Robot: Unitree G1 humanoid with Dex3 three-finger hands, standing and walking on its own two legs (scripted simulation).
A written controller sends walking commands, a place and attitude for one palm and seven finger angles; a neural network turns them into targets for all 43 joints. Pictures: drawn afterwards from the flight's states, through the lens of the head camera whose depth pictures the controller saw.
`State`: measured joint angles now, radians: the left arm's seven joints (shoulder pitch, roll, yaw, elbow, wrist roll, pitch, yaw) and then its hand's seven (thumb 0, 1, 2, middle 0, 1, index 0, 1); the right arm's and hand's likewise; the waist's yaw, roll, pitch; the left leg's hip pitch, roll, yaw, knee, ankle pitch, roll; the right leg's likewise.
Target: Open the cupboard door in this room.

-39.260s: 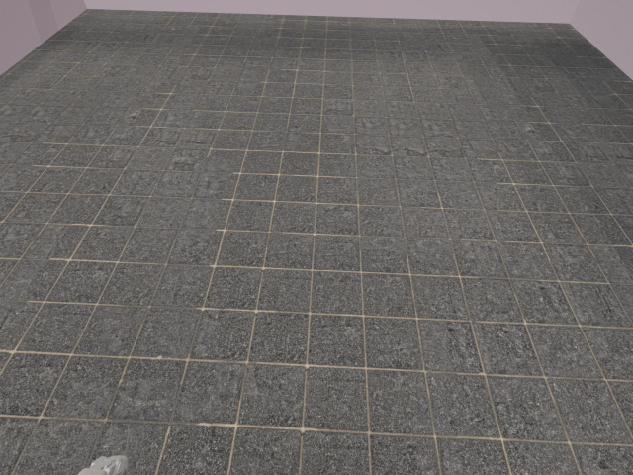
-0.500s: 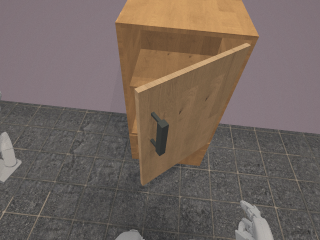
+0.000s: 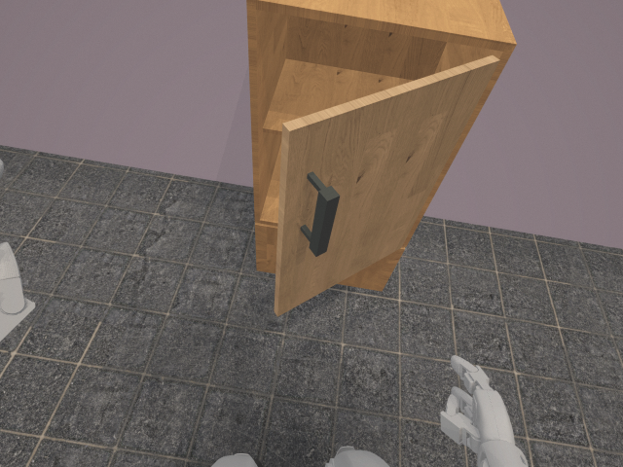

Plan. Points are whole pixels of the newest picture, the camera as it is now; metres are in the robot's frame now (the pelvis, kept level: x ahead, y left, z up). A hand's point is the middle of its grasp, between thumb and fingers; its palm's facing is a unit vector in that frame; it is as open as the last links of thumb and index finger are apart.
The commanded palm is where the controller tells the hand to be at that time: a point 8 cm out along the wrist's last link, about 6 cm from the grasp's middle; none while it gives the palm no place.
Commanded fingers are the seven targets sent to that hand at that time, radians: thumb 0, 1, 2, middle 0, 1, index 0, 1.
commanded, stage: stop stepping back and stand still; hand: left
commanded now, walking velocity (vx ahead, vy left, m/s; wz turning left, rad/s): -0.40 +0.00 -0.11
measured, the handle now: (315, 215) +0.49 +0.02 -0.02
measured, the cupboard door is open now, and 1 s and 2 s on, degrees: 41 41 41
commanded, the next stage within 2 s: let the arm hang, fingers relaxed in 1.20 s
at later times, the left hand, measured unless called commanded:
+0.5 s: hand (32, 439) +0.12 +0.21 +0.16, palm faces +0.39 -0.82 -0.42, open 7.4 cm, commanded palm +0.06 +0.26 +0.18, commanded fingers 0.00 0.90 0.90 -0.20 -0.30 -0.20 -0.30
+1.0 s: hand out of the picture +0.08 +0.24 +0.16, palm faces +0.38 -0.81 -0.44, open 7.4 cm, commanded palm +0.03 +0.28 +0.18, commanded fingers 0.00 0.90 0.90 -0.20 -0.30 -0.20 -0.30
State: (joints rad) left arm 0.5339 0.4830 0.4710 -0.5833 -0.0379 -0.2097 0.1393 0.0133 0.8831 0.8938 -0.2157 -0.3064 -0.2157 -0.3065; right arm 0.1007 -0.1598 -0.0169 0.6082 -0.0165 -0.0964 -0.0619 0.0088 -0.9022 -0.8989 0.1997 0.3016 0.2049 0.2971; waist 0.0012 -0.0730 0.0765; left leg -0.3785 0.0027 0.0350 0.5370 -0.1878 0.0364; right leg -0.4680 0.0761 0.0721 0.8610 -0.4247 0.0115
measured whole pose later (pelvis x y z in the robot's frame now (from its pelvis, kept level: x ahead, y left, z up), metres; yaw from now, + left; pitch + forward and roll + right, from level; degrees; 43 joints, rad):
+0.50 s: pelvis -0.09 -0.03 +0.00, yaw -3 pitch +0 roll +0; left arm 0.53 0.37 0.38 -0.42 -0.03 -0.20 0.16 0.01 0.88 0.89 -0.21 -0.31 -0.21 -0.31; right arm 0.32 -0.28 -0.03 0.71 0.00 -0.11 -0.09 0.01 -0.90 -0.90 0.20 0.30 0.20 0.30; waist -0.03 -0.01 -0.06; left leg -0.24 0.01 0.06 0.50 -0.27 0.03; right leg -0.16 0.03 -0.05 0.51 -0.35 -0.04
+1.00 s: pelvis -0.13 -0.01 +0.01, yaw -4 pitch -1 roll -1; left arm 0.53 0.36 0.38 -0.42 -0.02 -0.18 0.15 0.01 0.89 0.89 -0.21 -0.31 -0.21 -0.31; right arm 0.21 -0.18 0.04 0.64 -0.01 -0.13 -0.07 0.01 -0.90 -0.90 0.20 0.30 0.21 0.30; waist 0.01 0.01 0.02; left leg -0.26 0.01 0.08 0.44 -0.17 0.04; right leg -0.16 0.02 -0.03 0.40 -0.22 -0.01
